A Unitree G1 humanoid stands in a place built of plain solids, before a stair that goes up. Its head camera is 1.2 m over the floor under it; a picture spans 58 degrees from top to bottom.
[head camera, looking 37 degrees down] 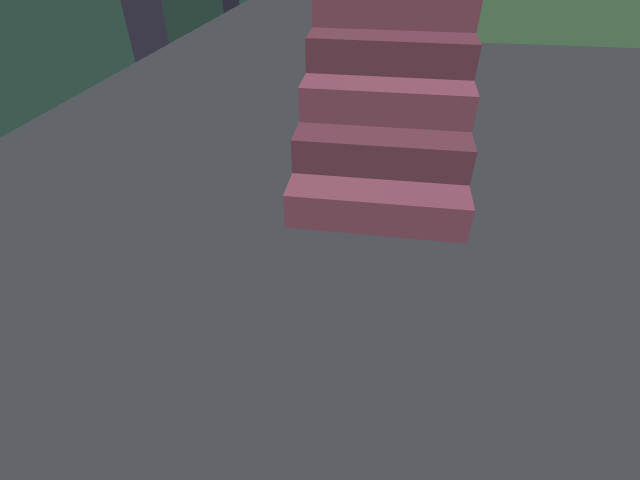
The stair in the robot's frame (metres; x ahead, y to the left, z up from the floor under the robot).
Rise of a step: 0.18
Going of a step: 0.21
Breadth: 0.85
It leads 9 degrees to the right of straight ahead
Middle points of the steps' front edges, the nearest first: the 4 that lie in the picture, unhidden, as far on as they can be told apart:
1.63 -0.25 0.18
1.83 -0.28 0.35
2.04 -0.31 0.53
2.24 -0.34 0.71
